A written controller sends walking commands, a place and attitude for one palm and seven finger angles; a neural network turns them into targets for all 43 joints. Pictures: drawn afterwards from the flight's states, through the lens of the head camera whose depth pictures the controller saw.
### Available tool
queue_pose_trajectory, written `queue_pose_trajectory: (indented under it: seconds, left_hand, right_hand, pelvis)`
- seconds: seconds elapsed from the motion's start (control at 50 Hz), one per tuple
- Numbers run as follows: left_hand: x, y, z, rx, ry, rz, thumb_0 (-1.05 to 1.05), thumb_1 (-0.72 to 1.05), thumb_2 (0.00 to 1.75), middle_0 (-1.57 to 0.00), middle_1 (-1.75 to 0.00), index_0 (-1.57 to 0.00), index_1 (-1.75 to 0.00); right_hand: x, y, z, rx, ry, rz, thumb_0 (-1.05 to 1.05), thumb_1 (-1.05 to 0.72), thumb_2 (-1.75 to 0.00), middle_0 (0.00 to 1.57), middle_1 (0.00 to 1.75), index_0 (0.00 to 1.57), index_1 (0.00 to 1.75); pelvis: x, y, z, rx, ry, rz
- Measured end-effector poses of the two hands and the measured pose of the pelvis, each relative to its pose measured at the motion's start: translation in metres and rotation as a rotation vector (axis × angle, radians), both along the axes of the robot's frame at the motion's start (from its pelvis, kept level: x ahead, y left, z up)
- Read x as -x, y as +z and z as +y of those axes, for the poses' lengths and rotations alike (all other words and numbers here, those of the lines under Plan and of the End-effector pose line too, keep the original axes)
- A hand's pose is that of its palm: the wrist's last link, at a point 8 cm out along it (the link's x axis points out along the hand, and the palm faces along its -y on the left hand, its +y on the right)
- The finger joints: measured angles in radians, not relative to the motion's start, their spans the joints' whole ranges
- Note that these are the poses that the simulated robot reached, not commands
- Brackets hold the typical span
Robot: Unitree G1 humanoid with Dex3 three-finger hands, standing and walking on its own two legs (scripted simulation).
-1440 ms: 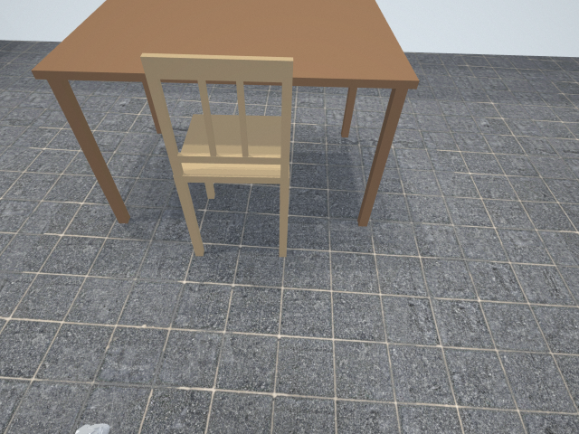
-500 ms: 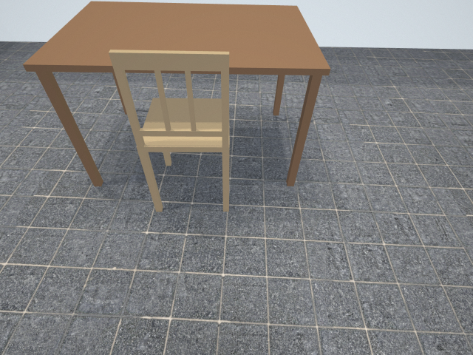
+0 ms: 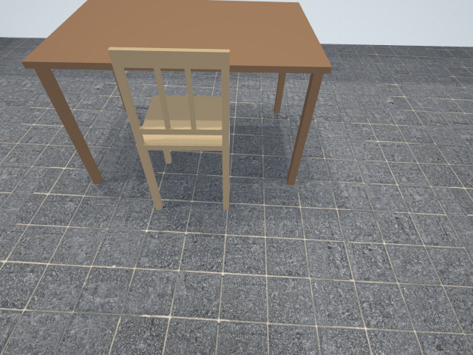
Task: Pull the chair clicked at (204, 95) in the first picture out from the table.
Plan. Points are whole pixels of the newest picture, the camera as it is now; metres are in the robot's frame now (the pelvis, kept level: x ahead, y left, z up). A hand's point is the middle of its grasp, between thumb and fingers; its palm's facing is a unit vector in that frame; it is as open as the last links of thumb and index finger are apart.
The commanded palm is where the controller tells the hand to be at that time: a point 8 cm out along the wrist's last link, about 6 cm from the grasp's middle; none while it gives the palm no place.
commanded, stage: walk to a spot facing it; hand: left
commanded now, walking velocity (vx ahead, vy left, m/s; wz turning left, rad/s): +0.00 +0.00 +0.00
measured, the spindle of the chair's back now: (162, 100) +0.95 +0.33 -0.11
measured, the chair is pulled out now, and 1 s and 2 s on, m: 0.00 0.00 0.00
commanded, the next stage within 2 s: turn to face it in 0.52 s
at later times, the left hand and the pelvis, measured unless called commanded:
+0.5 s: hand out of the picture +0.01 +0.25 -0.20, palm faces +0.17 -0.97 -0.19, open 7.4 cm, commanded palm none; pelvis +0.06 +0.06 -0.02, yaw +10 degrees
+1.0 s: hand (135, 317) +0.23 +0.23 -0.19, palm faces +0.20 -0.95 -0.22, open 7.3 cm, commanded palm none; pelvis +0.20 +0.05 -0.02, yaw +9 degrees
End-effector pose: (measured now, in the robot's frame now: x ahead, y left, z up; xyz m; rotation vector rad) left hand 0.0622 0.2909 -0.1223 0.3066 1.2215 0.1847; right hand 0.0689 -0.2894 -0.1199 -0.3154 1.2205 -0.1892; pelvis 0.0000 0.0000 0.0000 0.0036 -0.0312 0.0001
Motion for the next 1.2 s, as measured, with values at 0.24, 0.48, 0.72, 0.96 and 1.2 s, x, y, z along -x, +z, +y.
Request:
queue_pose_trajectory:
  seconds: [0.24, 0.48, 0.72, 0.96, 1.2]
  left_hand:
    - [0.004, -0.008, -0.008, 0.023, 0.039, -0.002, 0.00, 0.90, 0.90, -0.20, -0.30, -0.20, -0.30]
    - [0.068, -0.052, 0.004, 0.152, 0.247, 0.167, 0.00, 0.90, 0.90, -0.20, -0.30, -0.20, -0.30]
    - [-0.034, -0.027, 0.011, 0.172, 0.274, 0.061, 0.01, 0.91, 0.90, -0.20, -0.30, -0.19, -0.30]
    - [-0.147, -0.038, -0.009, 0.115, 0.221, -0.013, 0.00, 0.92, 0.90, -0.20, -0.30, -0.20, -0.30]
    - [-0.147, -0.035, -0.009, 0.172, 0.257, 0.055, 0.00, 0.92, 0.90, -0.20, -0.30, -0.20, -0.30]
  right_hand:
    - [-0.001, -0.009, 0.012, -0.022, 0.019, 0.030, 0.01, -0.91, -0.90, 0.20, 0.29, 0.20, 0.30]
    - [-0.028, -0.026, 0.093, -0.069, 0.090, 0.094, 0.01, -0.91, -0.90, 0.20, 0.29, 0.20, 0.30]
    - [-0.032, -0.020, 0.156, -0.162, 0.038, 0.242, 0.01, -0.91, -0.90, 0.20, 0.30, 0.20, 0.30]
    - [-0.106, -0.060, 0.137, -0.195, -0.017, 0.280, 0.01, -0.91, -0.90, 0.20, 0.30, 0.20, 0.30]
    - [-0.230, -0.024, 0.122, -0.125, 0.060, 0.024, 0.01, -0.92, -0.90, 0.20, 0.29, 0.20, 0.30]
  pelvis:
    - [-0.009, -0.004, 0.001, 0.012, 0.032, 0.009]
    - [-0.054, -0.024, 0.052, 0.017, 0.167, 0.011]
    - [-0.123, -0.002, 0.072, 0.001, 0.200, 0.008]
    - [-0.199, -0.028, 0.050, 0.004, 0.163, -0.010]
    - [-0.234, -0.010, 0.058, 0.018, 0.130, 0.022]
